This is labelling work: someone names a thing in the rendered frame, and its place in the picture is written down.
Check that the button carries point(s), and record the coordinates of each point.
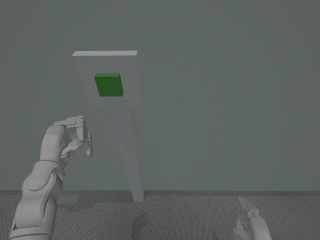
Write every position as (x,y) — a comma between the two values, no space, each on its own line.
(109,84)

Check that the robot right hand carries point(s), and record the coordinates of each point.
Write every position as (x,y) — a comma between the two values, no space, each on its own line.
(256,226)

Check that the panel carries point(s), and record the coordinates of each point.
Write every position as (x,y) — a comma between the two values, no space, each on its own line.
(125,62)

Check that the robot left forearm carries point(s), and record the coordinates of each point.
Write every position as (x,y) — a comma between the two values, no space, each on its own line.
(35,214)

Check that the robot left hand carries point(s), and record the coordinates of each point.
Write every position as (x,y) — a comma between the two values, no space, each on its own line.
(59,147)

